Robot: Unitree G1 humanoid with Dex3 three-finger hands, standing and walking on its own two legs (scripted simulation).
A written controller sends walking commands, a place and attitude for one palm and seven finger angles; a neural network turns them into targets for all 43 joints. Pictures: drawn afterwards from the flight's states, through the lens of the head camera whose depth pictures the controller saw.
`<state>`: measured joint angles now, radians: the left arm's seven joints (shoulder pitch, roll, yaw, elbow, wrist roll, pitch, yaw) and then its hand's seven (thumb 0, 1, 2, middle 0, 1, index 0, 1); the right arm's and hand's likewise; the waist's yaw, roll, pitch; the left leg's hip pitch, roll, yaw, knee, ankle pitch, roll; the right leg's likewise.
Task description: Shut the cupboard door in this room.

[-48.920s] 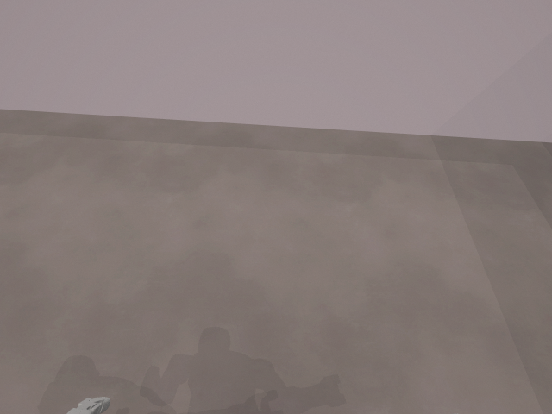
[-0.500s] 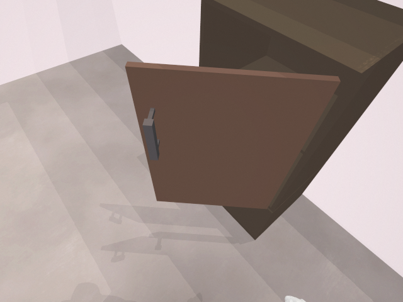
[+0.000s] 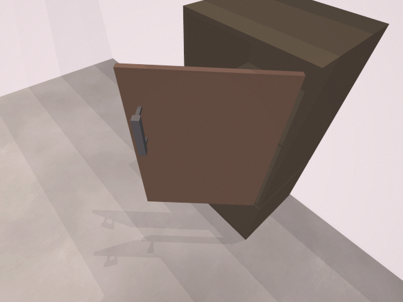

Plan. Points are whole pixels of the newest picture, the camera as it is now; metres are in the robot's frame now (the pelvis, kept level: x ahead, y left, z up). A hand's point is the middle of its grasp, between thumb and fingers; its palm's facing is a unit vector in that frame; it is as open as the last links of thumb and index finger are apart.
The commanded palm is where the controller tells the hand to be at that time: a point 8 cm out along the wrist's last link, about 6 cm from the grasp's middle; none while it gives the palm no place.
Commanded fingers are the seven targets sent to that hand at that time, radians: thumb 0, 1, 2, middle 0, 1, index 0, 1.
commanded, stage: come to a stop and stand still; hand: left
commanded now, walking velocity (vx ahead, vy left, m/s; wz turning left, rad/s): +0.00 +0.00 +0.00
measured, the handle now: (141, 131) +0.52 +0.19 +0.02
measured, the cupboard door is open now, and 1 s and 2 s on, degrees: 46 46 46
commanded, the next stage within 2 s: look again from close up in 0.60 s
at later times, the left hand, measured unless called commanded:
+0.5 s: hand out of the picture -0.05 +0.18 -0.18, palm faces +0.03 -0.99 -0.11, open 7.4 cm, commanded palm none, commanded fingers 0.00 0.90 0.90 -0.20 -0.30 -0.20 -0.30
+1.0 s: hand out of the picture +0.00 +0.23 -0.17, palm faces +0.00 -0.97 -0.24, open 7.4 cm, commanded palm none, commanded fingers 0.00 0.90 0.90 -0.20 -0.30 -0.20 -0.30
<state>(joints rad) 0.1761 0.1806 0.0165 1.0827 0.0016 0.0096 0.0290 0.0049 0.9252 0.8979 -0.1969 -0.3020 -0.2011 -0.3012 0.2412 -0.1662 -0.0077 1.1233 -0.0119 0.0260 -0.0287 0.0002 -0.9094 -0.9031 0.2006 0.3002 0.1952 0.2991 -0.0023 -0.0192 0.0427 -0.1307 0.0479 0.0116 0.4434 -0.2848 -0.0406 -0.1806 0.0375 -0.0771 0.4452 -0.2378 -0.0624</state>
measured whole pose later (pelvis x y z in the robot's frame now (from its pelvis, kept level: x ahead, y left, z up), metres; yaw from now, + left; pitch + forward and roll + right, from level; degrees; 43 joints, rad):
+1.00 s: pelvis -0.01 +0.05 +0.00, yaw -1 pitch -1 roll +1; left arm 0.29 0.16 -0.02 1.10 0.01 -0.02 0.03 0.01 0.91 0.90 -0.19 -0.30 -0.20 -0.30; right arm 0.33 -0.17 0.02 1.06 -0.02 -0.03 -0.02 0.01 -0.93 -0.90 0.20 0.30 0.20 0.30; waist 0.00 0.04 0.00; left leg -0.17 -0.03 0.06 0.47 -0.29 0.04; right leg -0.24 -0.04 -0.03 0.52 -0.26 0.01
